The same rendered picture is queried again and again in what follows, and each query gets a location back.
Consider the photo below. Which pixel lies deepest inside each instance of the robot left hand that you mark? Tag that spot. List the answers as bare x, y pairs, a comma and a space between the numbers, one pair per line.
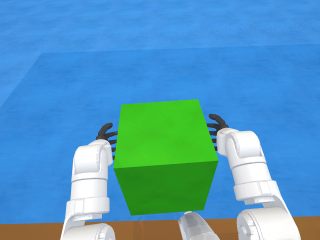
104, 136

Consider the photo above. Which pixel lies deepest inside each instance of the right robot thigh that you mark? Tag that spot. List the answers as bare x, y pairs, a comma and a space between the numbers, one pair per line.
194, 227

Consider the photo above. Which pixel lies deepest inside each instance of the robot right hand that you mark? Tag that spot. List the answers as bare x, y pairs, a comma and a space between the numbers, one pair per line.
222, 124

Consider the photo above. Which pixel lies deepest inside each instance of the carton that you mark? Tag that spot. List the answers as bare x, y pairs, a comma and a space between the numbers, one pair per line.
165, 160

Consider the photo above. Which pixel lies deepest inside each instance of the left robot upper arm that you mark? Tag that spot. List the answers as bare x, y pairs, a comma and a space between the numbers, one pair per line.
100, 231

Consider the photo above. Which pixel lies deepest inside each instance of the robot right forearm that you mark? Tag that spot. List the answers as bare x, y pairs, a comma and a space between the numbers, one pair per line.
253, 183

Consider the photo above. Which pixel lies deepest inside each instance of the robot left forearm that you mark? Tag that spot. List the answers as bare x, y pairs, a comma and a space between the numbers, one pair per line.
88, 200

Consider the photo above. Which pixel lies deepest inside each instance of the right robot upper arm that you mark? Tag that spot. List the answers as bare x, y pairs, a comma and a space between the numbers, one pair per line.
267, 223

